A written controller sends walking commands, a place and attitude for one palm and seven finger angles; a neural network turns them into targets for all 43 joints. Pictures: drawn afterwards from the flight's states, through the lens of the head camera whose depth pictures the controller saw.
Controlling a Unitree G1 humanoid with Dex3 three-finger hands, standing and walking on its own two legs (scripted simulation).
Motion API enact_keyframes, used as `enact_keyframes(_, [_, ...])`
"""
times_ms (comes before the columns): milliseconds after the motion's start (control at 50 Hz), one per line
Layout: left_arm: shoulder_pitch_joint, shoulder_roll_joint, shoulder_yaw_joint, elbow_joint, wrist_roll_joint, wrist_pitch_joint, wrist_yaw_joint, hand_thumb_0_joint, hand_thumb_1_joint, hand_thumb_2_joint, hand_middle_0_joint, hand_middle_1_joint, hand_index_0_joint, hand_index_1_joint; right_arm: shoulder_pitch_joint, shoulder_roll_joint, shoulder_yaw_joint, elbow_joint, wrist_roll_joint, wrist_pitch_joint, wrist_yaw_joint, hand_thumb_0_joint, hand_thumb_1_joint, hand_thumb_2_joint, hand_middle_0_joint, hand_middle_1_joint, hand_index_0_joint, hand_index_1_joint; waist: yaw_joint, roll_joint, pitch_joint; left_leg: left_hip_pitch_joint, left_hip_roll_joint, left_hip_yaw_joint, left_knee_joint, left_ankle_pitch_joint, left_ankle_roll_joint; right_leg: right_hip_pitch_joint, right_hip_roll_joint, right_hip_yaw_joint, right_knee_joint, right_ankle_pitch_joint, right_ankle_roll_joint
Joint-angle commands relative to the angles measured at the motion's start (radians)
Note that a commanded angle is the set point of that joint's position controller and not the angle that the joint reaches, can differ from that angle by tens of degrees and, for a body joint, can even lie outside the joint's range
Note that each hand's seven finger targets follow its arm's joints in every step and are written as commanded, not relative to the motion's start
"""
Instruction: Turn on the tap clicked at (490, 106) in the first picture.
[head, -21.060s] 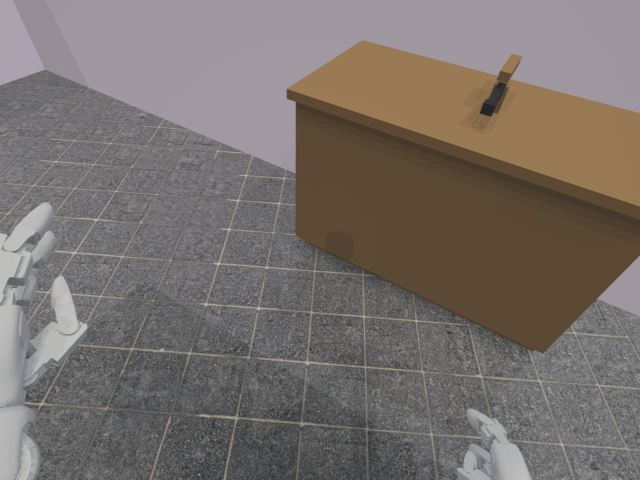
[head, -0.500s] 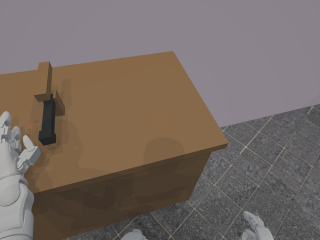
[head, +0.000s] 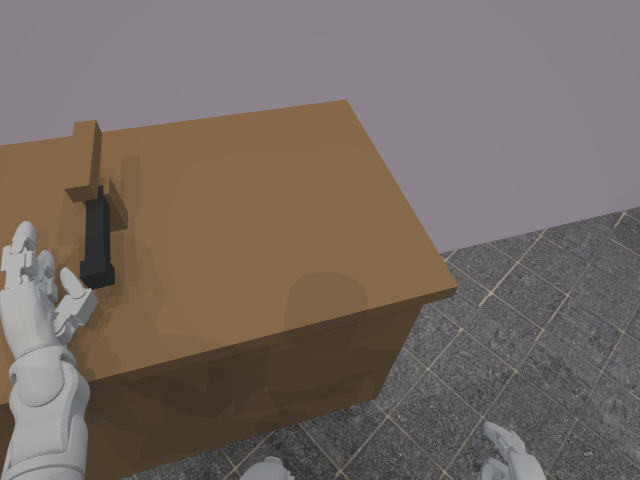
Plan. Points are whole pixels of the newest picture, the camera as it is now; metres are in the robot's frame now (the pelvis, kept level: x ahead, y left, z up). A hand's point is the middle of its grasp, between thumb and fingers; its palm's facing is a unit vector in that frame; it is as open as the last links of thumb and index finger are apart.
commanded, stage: push the lever round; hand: left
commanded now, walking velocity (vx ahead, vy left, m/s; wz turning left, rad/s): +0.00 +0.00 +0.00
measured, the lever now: (97, 272) +0.33 +0.29 +0.07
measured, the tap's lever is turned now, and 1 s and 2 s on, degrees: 3 26 54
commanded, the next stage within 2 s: none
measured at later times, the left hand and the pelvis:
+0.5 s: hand (123, 289) +0.31 +0.26 +0.06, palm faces +0.60 -0.80 -0.08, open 7.7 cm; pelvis +0.00 -0.01 +0.00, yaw +0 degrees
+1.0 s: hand (152, 278) +0.33 +0.23 +0.06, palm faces +0.68 -0.73 -0.07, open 7.7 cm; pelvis +0.00 -0.01 +0.00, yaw +1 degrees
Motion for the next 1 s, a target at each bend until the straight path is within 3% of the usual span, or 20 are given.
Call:
enact_keyframes(0, [-0.21, 0.188, 0.015, -0.259, 0.007, -0.098, -0.002, 0.0, 0.9, 0.9, -0.15, -0.15, -0.15, -0.15, -0.045, -0.146, -0.061, -0.129, -0.001, -0.053, -0.001, 0.0, -0.9, -0.9, 0.2, 0.3, 0.2, 0.3, -0.007, 0.081, -0.258, 0.26, 0.009, -0.028, -0.133, 0.192, 0.004, -0.001, 0.0, 0.024, -0.118, 0.213, -0.012])
enact_keyframes(20, [-0.205, 0.22, 0.045, -0.242, 0.014, -0.092, 0.004, 0.0, 0.9, 0.9, -0.15, -0.15, -0.15, -0.15, -0.045, -0.149, -0.062, -0.121, 0.001, -0.049, -0.004, 0.0, -0.9, -0.9, 0.2, 0.3, 0.2, 0.3, -0.003, 0.091, -0.245, 0.253, 0.01, -0.031, -0.133, 0.185, 0.004, -0.005, 0.0, 0.025, -0.118, 0.207, -0.013])
enact_keyframes(80, [-0.274, 0.175, -0.015, -0.254, 0.017, -0.087, 0.007, 0.0, 0.9, 0.9, -0.15, -0.15, -0.15, -0.15, -0.056, -0.146, -0.056, -0.129, 0.004, -0.052, -0.007, 0.0, -0.9, -0.9, 0.2, 0.3, 0.2, 0.3, -0.023, 0.07, -0.224, 0.241, 0.01, -0.034, -0.142, 0.133, 0.006, -0.022, -0.002, 0.025, -0.124, 0.173, -0.01])
enact_keyframes(120, [-0.256, 0.194, 0.007, -0.241, 0.023, -0.08, 0.02, 0.0, 0.9, 0.9, -0.15, -0.15, -0.15, -0.15, -0.051, -0.148, -0.058, -0.121, 0.004, -0.05, -0.007, 0.0, -0.9, -0.9, 0.2, 0.3, 0.2, 0.3, -0.014, 0.073, -0.22, 0.242, 0.01, -0.038, -0.145, 0.131, 0.006, -0.018, -0.002, 0.023, -0.125, 0.169, -0.012])
enact_keyframes(200, [-0.245, 0.124, -0.05, -0.27, 0.022, -0.074, 0.045, 0.0, 0.9, 0.9, -0.15, -0.15, -0.15, -0.15, -0.058, -0.143, -0.059, -0.136, -0.001, -0.053, -0.002, 0.0, -0.9, -0.9, 0.2, 0.3, 0.2, 0.3, -0.015, 0.054, -0.245, 0.258, 0.007, -0.031, -0.138, 0.156, 0.007, -0.007, -0.003, 0.023, -0.127, 0.193, -0.009])
enact_keyframes(220, [-0.242, 0.158, -0.014, -0.26, 0.032, -0.073, 0.062, 0.0, 0.9, 0.9, -0.15, -0.15, -0.15, -0.15, -0.054, -0.145, -0.06, -0.124, -0.001, -0.049, -0.002, 0.0, -0.9, -0.9, 0.2, 0.3, 0.2, 0.3, -0.008, 0.064, -0.242, 0.252, 0.007, -0.036, -0.138, 0.154, 0.005, -0.007, -0.003, 0.023, -0.123, 0.189, -0.011])
enact_keyframes(240, [-0.244, 0.124, -0.039, -0.26, 0.031, -0.072, 0.07, 0.0, 0.9, 0.9, -0.15, -0.15, -0.15, -0.15, -0.055, -0.14, -0.059, -0.132, -0.003, -0.047, 0.001, 0.0, -0.9, -0.9, 0.2, 0.3, 0.2, 0.3, -0.014, 0.039, -0.242, 0.247, 0.005, -0.032, -0.134, 0.157, 0.007, -0.002, -0.003, 0.021, -0.124, 0.197, -0.009])
enact_keyframes(320, [-0.228, 0.146, -0.019, -0.26, 0.053, -0.066, 0.11, 0.0, 0.9, 0.9, -0.15, -0.15, -0.15, -0.15, -0.06, -0.14, -0.06, -0.131, -0.006, -0.038, 0.006, 0.0, -0.9, -0.9, 0.2, 0.3, 0.2, 0.3, 0.0, 0.052, -0.237, 0.231, 0.005, -0.026, -0.128, 0.17, 0.007, 0.009, -0.005, 0.027, -0.122, 0.209, -0.011])
enact_keyframes(340, [-0.268, 0.093, -0.079, -0.292, 0.059, -0.069, 0.118, 0.0, 0.9, 0.9, -0.15, -0.15, -0.15, -0.15, -0.066, -0.132, -0.056, -0.14, -0.006, -0.037, 0.011, 0.0, -0.9, -0.9, 0.2, 0.3, 0.2, 0.3, -0.018, 0.071, -0.238, 0.245, 0.005, -0.024, -0.126, 0.173, 0.007, -0.002, -0.008, 0.024, -0.117, 0.213, -0.01])
enact_keyframes(420, [-0.243, 0.122, -0.042, -0.268, 0.075, -0.057, 0.156, 0.0, 0.9, 0.9, -0.15, -0.15, -0.15, -0.15, -0.064, -0.137, -0.06, -0.136, -0.011, -0.026, 0.011, 0.0, -0.9, -0.9, 0.2, 0.3, 0.2, 0.3, -0.005, 0.047, -0.231, 0.226, 0.005, -0.023, -0.125, 0.17, 0.007, 0.012, -0.007, 0.027, -0.123, 0.213, -0.012])
enact_keyframes(440, [-0.268, 0.073, -0.091, -0.29, 0.075, -0.058, 0.161, 0.0, 0.9, 0.9, -0.15, -0.15, -0.15, -0.15, -0.068, -0.131, -0.057, -0.146, -0.011, -0.025, 0.015, 0.0, -0.9, -0.9, 0.2, 0.3, 0.2, 0.3, -0.014, 0.048, -0.243, 0.239, 0.003, -0.021, -0.123, 0.177, 0.009, 0.012, -0.009, 0.026, -0.12, 0.222, -0.011])
enact_keyframes(540, [-0.254, 0.04, -0.116, -0.287, 0.091, -0.048, 0.203, 0.0, 0.9, 0.9, -0.15, -0.15, -0.15, -0.15, -0.071, -0.129, -0.059, -0.15, -0.015, -0.016, 0.019, 0.0, -0.9, -0.9, 0.2, 0.3, 0.2, 0.3, -0.012, 0.041, -0.245, 0.238, 0.002, -0.022, -0.121, 0.175, 0.009, 0.014, -0.01, 0.026, -0.123, 0.22, -0.012])
enact_keyframes(620, [-0.26, 0.069, -0.082, -0.275, 0.105, -0.039, 0.242, 0.0, 0.9, 0.9, -0.15, -0.15, -0.15, -0.15, -0.069, -0.132, -0.062, -0.141, -0.019, -0.005, 0.018, 0.0, -0.9, -0.9, 0.2, 0.3, 0.2, 0.3, -0.007, 0.023, -0.246, 0.228, 0.001, -0.019, -0.115, 0.184, 0.01, 0.027, -0.011, 0.03, -0.126, 0.236, -0.012])
enact_keyframes(720, [-0.276, 0.042, -0.106, -0.279, 0.126, -0.03, 0.283, 0.0, 0.9, 0.9, -0.15, -0.15, -0.15, -0.15, -0.077, -0.126, -0.063, -0.142, -0.021, 0.006, 0.023, 0.0, -0.9, -0.9, 0.2, 0.3, 0.2, 0.3, -0.006, 0.038, -0.247, 0.23, 0.001, -0.014, -0.113, 0.191, 0.009, 0.033, -0.014, 0.033, -0.127, 0.246, -0.013])
enact_keyframes(780, [-0.326, -0.003, -0.152, -0.27, 0.131, -0.022, 0.303, 0.0, 0.9, 0.9, -0.15, -0.15, -0.15, -0.15, -0.086, -0.122, -0.06, -0.146, -0.022, 0.011, 0.024, 0.0, -0.9, -0.9, 0.2, 0.3, 0.2, 0.3, -0.024, 0.019, -0.237, 0.221, 0.0, -0.012, -0.109, 0.174, 0.011, 0.022, -0.018, 0.033, -0.133, 0.236, -0.011])
enact_keyframes(820, [-0.341, 0.035, -0.114, -0.238, 0.138, -0.017, 0.322, 0.0, 0.9, 0.9, -0.15, -0.15, -0.15, -0.15, -0.089, -0.125, -0.059, -0.132, -0.021, 0.017, 0.02, 0.0, -0.9, -0.9, 0.2, 0.3, 0.2, 0.3, -0.021, 0.015, -0.21, 0.2, 0.001, -0.018, -0.116, 0.135, 0.011, 0.012, -0.017, 0.038, -0.143, 0.195, -0.012])
enact_keyframes(840, [-0.387, -0.019, -0.171, -0.244, 0.141, -0.016, 0.326, 0.0, 0.9, 0.9, -0.15, -0.15, -0.15, -0.15, -0.101, -0.119, -0.055, -0.139, -0.022, 0.018, 0.021, 0.0, -0.9, -0.9, 0.2, 0.3, 0.2, 0.3, -0.038, 0.015, -0.205, 0.206, 0.0, -0.015, -0.117, 0.12, 0.013, 0.0, -0.02, 0.035, -0.145, 0.183, -0.009])
enact_keyframes(920, [-0.415, 0.021, -0.129, -0.212, 0.162, -0.013, 0.369, 0.0, 0.9, 0.9, -0.15, -0.15, -0.15, -0.15, -0.102, -0.121, -0.059, -0.122, -0.026, 0.023, 0.016, 0.0, -0.9, -0.9, 0.2, 0.3, 0.2, 0.3, -0.026, 0.018, -0.227, 0.203, 0.001, -0.021, -0.118, 0.105, 0.011, 0.002, -0.019, 0.039, -0.143, 0.164, -0.012])
enact_keyframes(940, [-0.437, -0.036, -0.183, -0.218, 0.165, -0.01, 0.374, 0.0, 0.9, 0.9, -0.15, -0.15, -0.15, -0.15, -0.106, -0.116, -0.057, -0.132, -0.028, 0.024, 0.02, 0.0, -0.9, -0.9, 0.2, 0.3, 0.2, 0.3, -0.036, 0.019, -0.237, 0.21, -0.003, -0.019, -0.118, 0.112, 0.012, 0.005, -0.022, 0.036, -0.139, 0.172, -0.011])
enact_keyframes(980, [-0.46, -0.045, -0.194, -0.219, 0.175, -0.008, 0.394, 0.0, 0.9, 0.9, -0.15, -0.15, -0.15, -0.15, -0.108, -0.114, -0.058, -0.128, -0.03, 0.024, 0.022, 0.0, -0.9, -0.9, 0.2, 0.3, 0.2, 0.3, -0.033, 0.033, -0.259, 0.217, -0.001, -0.018, -0.112, 0.122, 0.01, 0.005, -0.022, 0.036, -0.135, 0.18, -0.014])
